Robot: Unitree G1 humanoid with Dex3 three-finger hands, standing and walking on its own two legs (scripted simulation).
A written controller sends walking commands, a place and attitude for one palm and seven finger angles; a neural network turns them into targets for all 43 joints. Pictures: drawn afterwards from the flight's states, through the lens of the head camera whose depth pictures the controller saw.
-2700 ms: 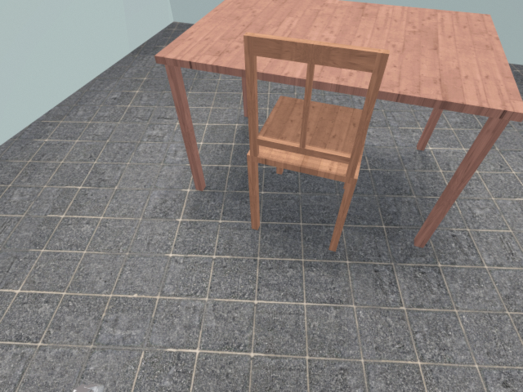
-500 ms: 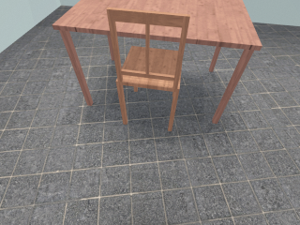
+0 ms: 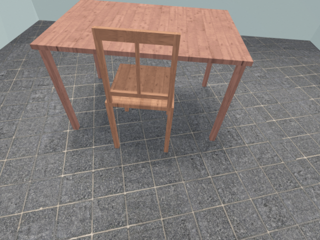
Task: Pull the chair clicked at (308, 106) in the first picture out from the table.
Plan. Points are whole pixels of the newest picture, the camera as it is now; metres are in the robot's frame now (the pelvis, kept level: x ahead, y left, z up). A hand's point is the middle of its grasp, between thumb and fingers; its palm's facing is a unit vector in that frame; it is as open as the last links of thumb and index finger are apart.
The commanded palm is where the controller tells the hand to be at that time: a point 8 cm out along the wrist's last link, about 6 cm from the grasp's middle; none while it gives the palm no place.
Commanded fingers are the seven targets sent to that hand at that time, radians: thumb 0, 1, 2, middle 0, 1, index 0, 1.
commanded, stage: take the last steps up to it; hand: left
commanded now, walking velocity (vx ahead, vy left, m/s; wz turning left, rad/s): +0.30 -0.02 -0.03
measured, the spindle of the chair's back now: (138, 70) +0.88 +0.17 -0.07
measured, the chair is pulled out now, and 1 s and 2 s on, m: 0.00 0.00 0.00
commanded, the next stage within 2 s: come to a stop and stand still in 1.08 s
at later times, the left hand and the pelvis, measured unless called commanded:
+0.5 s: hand (118, 200) +0.27 +0.15 -0.17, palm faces +0.00 -0.98 -0.21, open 7.3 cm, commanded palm none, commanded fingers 0.00 0.90 0.90 -0.20 -0.30 -0.20 -0.30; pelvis +0.15 -0.03 -0.02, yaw +0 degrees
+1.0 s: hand (113, 201) +0.27 +0.17 -0.18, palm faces +0.09 -0.99 -0.14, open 7.3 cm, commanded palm none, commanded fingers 0.00 0.90 0.90 -0.20 -0.30 -0.20 -0.30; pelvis +0.31 +0.00 +0.00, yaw +0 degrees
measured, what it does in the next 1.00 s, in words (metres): walks ahead: left foot, then right foot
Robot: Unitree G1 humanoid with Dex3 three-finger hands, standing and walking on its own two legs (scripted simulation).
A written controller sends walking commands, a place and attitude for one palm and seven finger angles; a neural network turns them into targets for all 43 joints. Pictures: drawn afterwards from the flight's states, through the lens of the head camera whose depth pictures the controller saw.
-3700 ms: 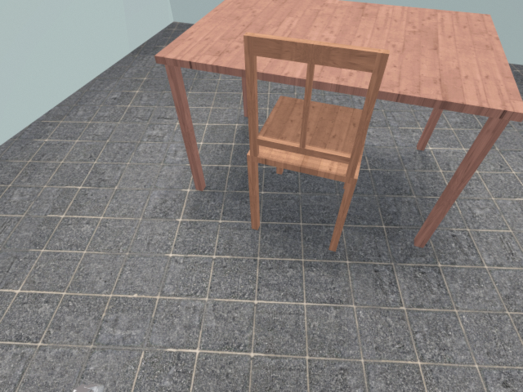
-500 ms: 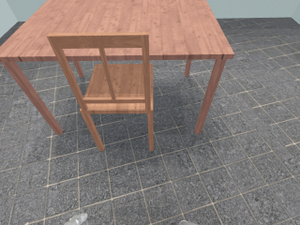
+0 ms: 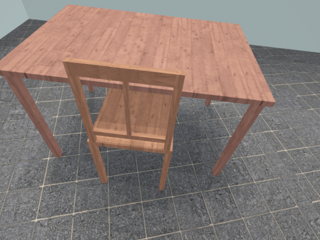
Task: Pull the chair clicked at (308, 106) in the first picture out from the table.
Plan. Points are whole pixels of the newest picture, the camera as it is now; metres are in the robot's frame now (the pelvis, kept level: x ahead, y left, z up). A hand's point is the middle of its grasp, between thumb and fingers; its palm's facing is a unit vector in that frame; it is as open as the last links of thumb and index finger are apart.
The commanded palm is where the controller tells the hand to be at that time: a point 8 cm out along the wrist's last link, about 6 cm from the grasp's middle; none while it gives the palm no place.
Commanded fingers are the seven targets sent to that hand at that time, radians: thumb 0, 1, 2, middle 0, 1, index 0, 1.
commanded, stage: take the last steps up to it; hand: left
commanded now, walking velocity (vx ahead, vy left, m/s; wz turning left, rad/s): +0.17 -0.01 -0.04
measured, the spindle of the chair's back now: (127, 110) +0.57 +0.17 -0.07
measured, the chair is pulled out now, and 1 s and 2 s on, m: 0.00 0.00 0.00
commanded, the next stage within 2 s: come to a stop and stand still in 0.08 s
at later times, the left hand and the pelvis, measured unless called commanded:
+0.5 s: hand out of the picture +0.15 +0.16 -0.16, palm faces +0.06 -0.97 -0.25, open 7.2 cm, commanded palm none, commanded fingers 0.00 0.90 0.90 -0.20 -0.30 -0.20 -0.30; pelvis +0.09 -0.02 +0.00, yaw +1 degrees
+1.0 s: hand out of the picture +0.03 +0.21 -0.17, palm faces +0.03 -0.97 -0.23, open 7.3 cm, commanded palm none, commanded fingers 0.00 0.90 0.90 -0.20 -0.30 -0.20 -0.30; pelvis +0.05 +0.03 +0.00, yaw -1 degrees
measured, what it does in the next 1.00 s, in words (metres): steps on the spot: right foot, then left foot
